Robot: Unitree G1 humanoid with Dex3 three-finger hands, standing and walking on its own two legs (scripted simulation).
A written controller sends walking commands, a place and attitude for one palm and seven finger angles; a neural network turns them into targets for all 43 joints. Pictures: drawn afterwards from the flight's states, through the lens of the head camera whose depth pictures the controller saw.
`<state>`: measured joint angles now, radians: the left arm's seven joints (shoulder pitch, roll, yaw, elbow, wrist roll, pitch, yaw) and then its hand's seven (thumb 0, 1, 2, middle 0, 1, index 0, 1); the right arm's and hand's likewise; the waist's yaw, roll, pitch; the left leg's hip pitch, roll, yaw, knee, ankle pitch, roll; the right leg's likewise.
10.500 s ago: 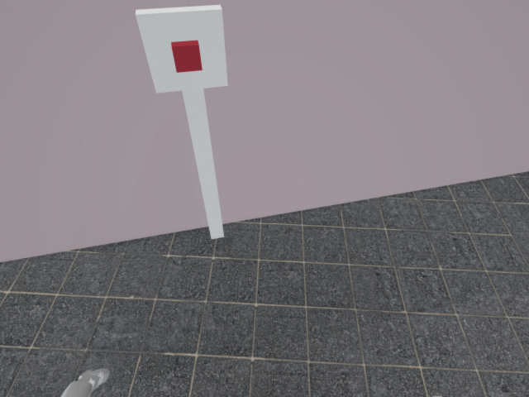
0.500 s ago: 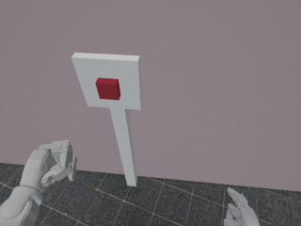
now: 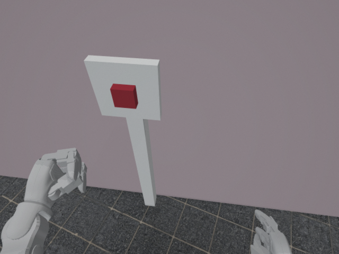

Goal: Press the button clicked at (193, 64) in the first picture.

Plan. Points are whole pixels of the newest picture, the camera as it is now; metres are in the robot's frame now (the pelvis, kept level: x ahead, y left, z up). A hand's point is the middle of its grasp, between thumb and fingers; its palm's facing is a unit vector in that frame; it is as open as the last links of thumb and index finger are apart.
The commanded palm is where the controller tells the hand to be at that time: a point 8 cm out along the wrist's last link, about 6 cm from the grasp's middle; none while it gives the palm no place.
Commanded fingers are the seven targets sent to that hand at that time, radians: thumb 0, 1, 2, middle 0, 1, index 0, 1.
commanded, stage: aim a knuckle at the button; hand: left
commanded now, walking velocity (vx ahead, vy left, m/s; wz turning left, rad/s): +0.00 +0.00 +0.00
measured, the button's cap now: (125, 95) +0.50 +0.17 +0.12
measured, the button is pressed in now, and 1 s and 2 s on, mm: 0 0 0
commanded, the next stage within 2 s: none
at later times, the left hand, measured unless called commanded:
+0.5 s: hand (111, 155) +0.32 +0.17 +0.08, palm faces -0.06 -1.00 -0.02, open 3.1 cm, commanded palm +0.30 +0.22 +0.09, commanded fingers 0.00 0.90 0.90 -1.30 -1.50 -1.30 -1.50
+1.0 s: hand (131, 130) +0.40 +0.13 +0.08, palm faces -0.05 -1.00 -0.02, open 3.1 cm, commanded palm +0.38 +0.19 +0.08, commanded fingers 0.00 0.90 0.90 -1.30 -1.50 -1.30 -1.50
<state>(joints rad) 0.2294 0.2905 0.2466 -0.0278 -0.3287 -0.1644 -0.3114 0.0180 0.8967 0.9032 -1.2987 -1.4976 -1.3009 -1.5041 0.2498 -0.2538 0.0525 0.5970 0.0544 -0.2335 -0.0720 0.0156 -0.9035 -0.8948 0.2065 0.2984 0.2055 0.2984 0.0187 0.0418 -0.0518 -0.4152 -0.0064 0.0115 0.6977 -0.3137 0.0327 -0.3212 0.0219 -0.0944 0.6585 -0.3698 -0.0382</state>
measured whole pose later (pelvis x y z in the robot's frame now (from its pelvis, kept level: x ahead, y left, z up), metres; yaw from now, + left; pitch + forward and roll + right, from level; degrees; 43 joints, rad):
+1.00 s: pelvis +0.01 -0.01 -0.01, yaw -2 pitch +7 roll +0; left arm -0.34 0.24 0.16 0.53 -0.19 -0.26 -0.13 0.02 0.90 0.90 -1.30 -1.50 -1.30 -1.50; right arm 0.28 -0.25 0.02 0.63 0.04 -0.06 -0.03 0.01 -0.91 -0.89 0.21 0.30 0.20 0.30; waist -0.05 0.01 -0.05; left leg -0.51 0.00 0.05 0.73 -0.34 0.03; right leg -0.45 0.03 -0.06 0.72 -0.40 -0.05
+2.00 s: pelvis +0.00 +0.01 -0.01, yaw -2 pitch +8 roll -1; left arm -0.43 0.22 0.12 0.65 -0.18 -0.27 -0.11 0.02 0.90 0.90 -1.30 -1.50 -1.30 -1.50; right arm 0.31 -0.25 0.02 0.62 0.04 -0.01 -0.01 0.01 -0.91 -0.89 0.21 0.30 0.20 0.30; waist -0.05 0.02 -0.07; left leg -0.56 0.00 0.05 0.76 -0.34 0.04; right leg -0.49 0.02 -0.05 0.74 -0.39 -0.03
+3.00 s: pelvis +0.01 +0.00 -0.01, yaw -2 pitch +8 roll -1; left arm -0.39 0.25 0.17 0.64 -0.20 -0.27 -0.16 0.02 0.90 0.90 -1.30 -1.50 -1.30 -1.50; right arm 0.30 -0.26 0.02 0.61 0.05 0.00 -0.03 0.01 -0.91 -0.89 0.21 0.30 0.20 0.30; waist -0.05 0.02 -0.06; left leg -0.55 0.01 0.04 0.75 -0.35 0.03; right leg -0.47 0.03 -0.06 0.73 -0.40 -0.04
